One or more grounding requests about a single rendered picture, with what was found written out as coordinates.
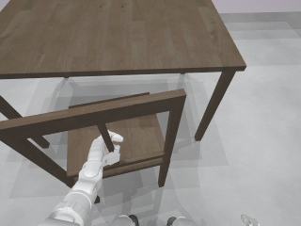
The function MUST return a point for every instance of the chair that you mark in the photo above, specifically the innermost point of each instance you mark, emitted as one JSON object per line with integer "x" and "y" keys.
{"x": 133, "y": 117}

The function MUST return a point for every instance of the robot left foot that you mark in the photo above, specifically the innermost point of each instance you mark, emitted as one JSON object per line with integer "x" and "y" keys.
{"x": 134, "y": 219}

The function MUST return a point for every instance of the left robot hand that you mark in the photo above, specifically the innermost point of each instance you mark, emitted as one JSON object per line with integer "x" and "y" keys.
{"x": 98, "y": 150}

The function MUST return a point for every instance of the table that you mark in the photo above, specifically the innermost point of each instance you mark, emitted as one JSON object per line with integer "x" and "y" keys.
{"x": 80, "y": 38}

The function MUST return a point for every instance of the right robot hand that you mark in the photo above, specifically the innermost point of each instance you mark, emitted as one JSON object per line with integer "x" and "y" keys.
{"x": 248, "y": 221}

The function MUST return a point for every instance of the robot left forearm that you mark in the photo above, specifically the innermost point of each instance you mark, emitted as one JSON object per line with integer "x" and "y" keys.
{"x": 79, "y": 201}

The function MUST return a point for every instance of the robot left shin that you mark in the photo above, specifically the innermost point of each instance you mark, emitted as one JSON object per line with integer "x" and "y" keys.
{"x": 124, "y": 216}

